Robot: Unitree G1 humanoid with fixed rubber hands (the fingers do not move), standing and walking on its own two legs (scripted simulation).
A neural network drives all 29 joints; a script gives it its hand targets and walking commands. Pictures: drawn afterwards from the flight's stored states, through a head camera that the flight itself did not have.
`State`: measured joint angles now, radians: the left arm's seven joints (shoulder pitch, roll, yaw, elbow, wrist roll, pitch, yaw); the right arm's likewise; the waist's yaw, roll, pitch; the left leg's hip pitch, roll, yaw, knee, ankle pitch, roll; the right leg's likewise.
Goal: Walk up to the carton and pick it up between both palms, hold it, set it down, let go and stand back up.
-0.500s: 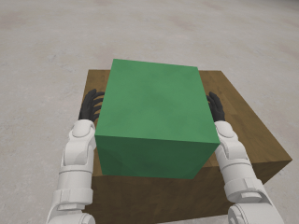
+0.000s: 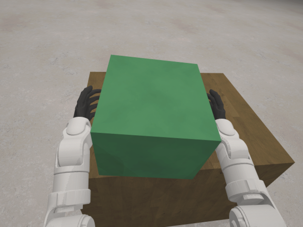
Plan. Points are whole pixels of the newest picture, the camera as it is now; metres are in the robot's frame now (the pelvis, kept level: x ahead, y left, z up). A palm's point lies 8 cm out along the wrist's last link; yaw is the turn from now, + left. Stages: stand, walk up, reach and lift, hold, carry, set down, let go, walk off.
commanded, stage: reach and lift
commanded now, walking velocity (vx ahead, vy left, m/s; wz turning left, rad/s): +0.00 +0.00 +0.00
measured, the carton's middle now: (151, 116) +0.38 -0.01 +0.12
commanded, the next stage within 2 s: hold in 0.32 s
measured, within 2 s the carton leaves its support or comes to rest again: neither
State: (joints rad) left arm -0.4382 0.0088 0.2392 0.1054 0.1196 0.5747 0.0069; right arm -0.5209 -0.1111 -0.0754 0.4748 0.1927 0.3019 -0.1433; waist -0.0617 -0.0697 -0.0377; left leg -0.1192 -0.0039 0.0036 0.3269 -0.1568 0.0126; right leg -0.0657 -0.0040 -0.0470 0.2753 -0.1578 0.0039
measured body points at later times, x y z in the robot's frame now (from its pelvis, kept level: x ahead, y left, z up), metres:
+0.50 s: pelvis -0.01 +0.00 +0.00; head -0.05 +0.03 +0.45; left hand +0.36 +0.17 +0.16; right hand +0.37 -0.18 +0.17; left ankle +0.02 +0.11 -0.75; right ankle +0.00 -0.12 -0.75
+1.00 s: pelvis +0.00 +0.00 +0.00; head -0.05 +0.03 +0.45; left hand +0.36 +0.17 +0.17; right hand +0.36 -0.18 +0.17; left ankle +0.02 +0.11 -0.75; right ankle +0.00 -0.12 -0.75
